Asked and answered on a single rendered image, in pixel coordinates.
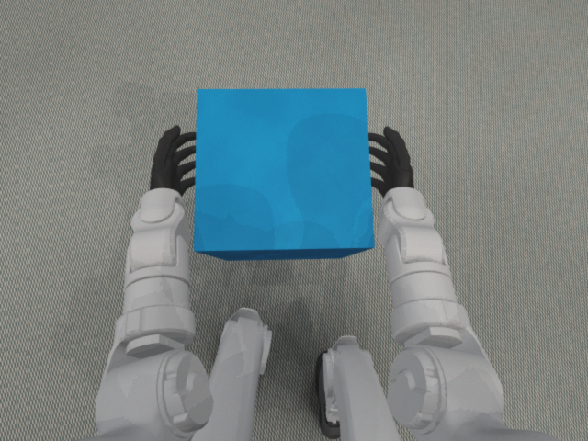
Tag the robot left forearm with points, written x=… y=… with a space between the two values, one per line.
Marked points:
x=156 y=311

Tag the right robot upper arm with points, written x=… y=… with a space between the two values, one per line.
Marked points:
x=443 y=394

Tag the left robot upper arm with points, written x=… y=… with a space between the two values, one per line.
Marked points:
x=165 y=397

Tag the robot thigh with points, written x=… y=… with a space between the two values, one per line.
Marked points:
x=233 y=381
x=351 y=381

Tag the left robot hand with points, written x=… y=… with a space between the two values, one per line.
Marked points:
x=166 y=171

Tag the robot right forearm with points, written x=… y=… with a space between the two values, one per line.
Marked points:
x=425 y=306

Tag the robot right thigh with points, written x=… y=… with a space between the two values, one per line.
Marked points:
x=351 y=381

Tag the robot left thigh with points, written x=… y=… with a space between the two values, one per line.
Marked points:
x=233 y=381

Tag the carton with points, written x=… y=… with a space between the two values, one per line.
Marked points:
x=282 y=174

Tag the right robot hand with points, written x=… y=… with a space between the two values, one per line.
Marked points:
x=397 y=171

